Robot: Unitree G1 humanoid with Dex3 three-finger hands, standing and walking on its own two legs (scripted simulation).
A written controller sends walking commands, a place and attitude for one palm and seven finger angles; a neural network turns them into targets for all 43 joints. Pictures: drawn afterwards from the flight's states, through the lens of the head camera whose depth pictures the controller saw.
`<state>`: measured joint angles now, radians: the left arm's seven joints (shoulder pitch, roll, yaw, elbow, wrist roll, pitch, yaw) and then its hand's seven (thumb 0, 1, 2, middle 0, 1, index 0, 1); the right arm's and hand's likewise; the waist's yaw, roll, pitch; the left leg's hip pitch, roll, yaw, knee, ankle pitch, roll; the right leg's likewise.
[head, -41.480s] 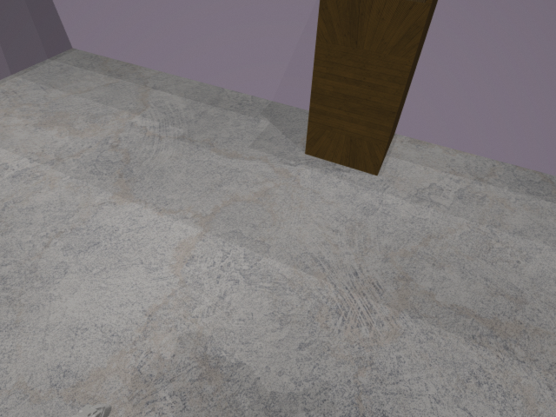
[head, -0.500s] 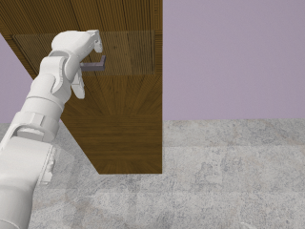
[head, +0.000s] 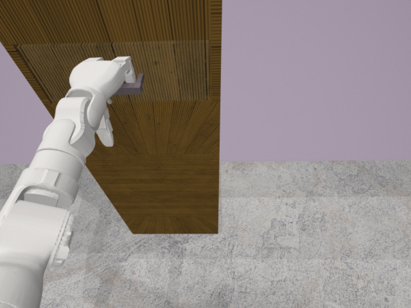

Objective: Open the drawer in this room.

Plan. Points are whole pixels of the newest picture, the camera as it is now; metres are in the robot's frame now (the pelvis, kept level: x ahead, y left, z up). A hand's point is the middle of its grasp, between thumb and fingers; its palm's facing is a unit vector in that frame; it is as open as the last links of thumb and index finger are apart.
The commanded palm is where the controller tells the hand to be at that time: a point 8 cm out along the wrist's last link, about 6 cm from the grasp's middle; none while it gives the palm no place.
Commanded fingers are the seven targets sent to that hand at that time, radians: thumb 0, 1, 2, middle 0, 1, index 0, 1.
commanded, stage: lower the fingers behind the handle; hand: left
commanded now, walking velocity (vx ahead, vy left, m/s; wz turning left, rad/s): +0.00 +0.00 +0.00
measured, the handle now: (118, 83) +0.53 +0.20 +0.16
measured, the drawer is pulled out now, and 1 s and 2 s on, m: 0.00 0.00 0.01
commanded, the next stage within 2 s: close the thumb around the handle in 0.78 s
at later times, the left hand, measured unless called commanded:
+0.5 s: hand (113, 101) +0.48 +0.20 +0.16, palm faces +0.03 -0.01 -1.00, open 13.8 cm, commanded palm +0.45 +0.20 +0.20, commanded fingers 0.00 -0.50 0.30 -0.30 -1.20 -0.30 -1.20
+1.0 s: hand (113, 102) +0.47 +0.19 +0.16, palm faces +0.03 -0.01 -1.00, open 13.7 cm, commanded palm +0.45 +0.20 +0.20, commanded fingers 0.00 -0.11 0.47 -0.33 -1.24 -0.33 -1.24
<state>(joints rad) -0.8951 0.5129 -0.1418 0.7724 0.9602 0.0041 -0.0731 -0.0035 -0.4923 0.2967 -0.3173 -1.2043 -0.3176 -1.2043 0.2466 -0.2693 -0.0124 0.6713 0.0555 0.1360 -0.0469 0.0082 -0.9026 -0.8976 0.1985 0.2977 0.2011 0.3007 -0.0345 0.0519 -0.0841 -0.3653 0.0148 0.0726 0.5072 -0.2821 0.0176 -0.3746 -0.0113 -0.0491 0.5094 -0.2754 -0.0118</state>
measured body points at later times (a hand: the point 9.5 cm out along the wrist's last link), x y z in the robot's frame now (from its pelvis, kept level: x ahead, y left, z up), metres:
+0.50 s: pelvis -0.01 +0.00 +0.00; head +0.03 -0.02 +0.44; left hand +0.47 +0.19 +0.21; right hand +0.05 -0.27 -0.14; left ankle -0.02 +0.11 -0.74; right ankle -0.02 -0.11 -0.74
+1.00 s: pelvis +0.00 +0.00 +0.00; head +0.03 -0.02 +0.44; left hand +0.47 +0.19 +0.21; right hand +0.08 -0.26 -0.13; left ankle -0.02 +0.11 -0.74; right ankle -0.02 -0.11 -0.74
